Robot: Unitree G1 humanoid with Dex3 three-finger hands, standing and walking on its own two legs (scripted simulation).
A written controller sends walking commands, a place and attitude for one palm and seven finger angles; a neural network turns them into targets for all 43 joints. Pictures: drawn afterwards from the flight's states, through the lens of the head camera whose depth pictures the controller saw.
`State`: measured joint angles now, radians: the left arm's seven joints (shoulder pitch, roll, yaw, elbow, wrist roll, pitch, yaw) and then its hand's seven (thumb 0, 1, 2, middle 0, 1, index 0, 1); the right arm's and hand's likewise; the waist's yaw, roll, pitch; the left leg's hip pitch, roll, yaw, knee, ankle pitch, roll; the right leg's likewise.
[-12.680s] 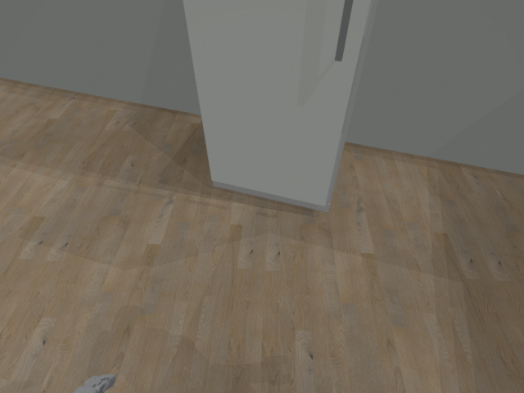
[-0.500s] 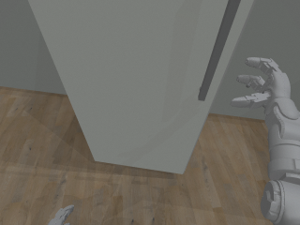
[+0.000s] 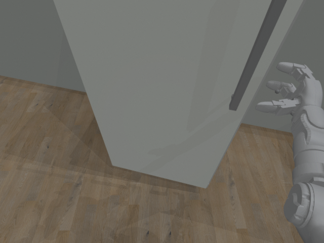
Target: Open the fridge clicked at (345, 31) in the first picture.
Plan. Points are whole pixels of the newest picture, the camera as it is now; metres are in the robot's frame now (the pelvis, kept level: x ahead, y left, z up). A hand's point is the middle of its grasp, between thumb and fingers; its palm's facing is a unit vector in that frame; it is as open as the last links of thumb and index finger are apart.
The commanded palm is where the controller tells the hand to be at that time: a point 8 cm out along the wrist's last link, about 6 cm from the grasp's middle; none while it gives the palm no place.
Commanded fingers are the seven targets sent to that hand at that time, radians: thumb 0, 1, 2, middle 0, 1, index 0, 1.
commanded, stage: move the hooked fingers beside the handle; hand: right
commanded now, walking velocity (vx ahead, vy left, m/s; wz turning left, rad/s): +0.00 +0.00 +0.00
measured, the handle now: (264, 29) +0.53 -0.13 +0.28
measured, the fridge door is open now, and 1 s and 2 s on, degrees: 0 0 0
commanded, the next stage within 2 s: feel for the door with the fingertips in 1.62 s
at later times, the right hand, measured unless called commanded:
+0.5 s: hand (277, 87) +0.46 -0.19 +0.19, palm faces +0.12 +0.99 +0.01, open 14.0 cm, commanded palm +0.43 -0.24 +0.17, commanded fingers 0.00 0.50 -0.30 0.30 1.20 0.30 1.20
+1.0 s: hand (271, 91) +0.47 -0.19 +0.17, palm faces +0.12 +0.99 +0.01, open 14.0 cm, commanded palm +0.43 -0.24 +0.17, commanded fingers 0.00 0.50 -0.30 0.30 1.20 0.30 1.20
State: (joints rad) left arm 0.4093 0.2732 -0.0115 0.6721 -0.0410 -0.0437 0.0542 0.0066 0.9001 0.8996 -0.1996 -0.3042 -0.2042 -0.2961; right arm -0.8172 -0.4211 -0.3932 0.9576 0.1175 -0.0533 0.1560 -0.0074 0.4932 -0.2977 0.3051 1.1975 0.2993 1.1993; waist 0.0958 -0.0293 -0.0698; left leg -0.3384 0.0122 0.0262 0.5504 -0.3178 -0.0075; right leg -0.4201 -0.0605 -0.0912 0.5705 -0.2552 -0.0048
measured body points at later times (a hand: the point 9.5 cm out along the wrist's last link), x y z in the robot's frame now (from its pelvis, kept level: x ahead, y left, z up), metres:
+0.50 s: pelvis -0.01 +0.00 +0.00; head +0.02 +0.00 +0.45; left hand +0.08 +0.26 -0.11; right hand +0.44 -0.24 +0.19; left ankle -0.03 +0.12 -0.73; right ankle +0.02 -0.12 -0.73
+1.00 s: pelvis +0.00 +0.01 +0.00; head +0.03 +0.01 +0.45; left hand +0.06 +0.27 -0.12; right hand +0.45 -0.24 +0.17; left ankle -0.03 +0.12 -0.73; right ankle +0.02 -0.12 -0.73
